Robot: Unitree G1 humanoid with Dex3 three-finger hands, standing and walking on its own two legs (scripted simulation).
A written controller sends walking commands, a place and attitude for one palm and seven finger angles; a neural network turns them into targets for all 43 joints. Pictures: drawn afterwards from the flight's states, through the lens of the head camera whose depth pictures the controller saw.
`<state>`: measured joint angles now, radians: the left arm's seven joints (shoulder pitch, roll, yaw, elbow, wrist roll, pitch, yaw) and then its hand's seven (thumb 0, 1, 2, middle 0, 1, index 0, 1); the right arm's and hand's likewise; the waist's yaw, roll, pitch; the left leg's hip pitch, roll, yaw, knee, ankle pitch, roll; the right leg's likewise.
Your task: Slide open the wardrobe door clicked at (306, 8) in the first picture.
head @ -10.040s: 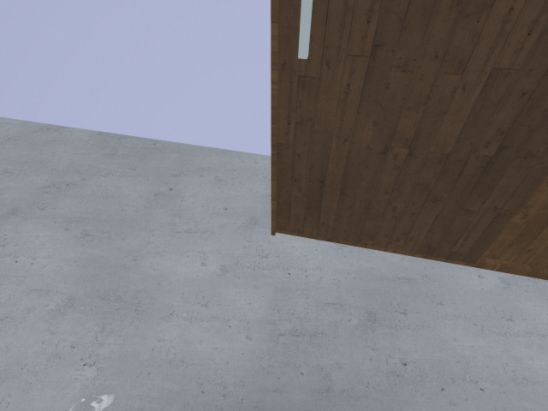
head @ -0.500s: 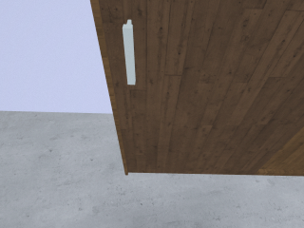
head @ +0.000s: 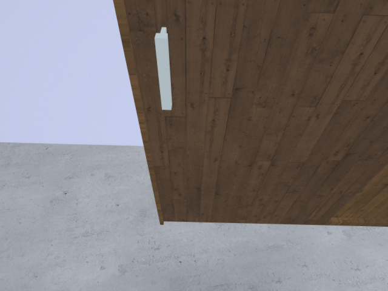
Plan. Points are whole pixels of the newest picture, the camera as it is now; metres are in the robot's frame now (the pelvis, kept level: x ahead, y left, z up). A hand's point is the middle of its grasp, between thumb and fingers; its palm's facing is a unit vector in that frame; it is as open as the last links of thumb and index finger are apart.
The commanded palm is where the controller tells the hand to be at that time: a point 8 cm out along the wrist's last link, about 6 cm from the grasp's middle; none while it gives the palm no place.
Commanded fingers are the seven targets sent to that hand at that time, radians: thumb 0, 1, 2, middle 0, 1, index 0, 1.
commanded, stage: shuffle to correct the standing spot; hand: left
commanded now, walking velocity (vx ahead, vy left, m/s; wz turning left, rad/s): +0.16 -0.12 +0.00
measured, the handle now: (165, 70) +0.55 +0.11 +0.18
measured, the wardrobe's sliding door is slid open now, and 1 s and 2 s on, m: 0.00 0.00 0.00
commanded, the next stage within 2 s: come to a stop and stand still in 0.24 s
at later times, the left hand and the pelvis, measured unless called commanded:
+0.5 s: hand out of the picture -0.02 +0.10 -0.19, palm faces +0.11 -0.99 -0.12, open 7.4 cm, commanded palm none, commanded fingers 0.00 0.90 0.90 -0.20 -0.30 -0.20 -0.30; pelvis +0.08 -0.03 -0.02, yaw +1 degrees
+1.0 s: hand out of the picture +0.15 +0.11 -0.18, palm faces +0.03 -0.96 -0.27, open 7.4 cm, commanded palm none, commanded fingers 0.00 0.90 0.90 -0.20 -0.30 -0.20 -0.30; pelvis +0.07 -0.08 -0.03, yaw +1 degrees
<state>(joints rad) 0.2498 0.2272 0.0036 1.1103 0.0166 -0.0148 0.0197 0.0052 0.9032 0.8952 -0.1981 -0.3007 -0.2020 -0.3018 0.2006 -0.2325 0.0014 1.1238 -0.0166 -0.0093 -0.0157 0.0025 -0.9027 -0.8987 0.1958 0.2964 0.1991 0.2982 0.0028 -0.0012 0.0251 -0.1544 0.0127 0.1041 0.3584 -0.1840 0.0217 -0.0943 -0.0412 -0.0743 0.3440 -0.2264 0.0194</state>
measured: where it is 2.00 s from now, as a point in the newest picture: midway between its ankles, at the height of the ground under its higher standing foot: outside the picture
